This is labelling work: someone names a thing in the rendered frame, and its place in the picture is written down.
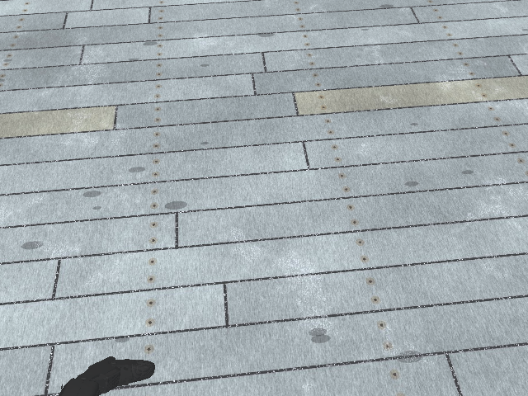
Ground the left robot hand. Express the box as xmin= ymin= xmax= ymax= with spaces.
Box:
xmin=59 ymin=356 xmax=155 ymax=396

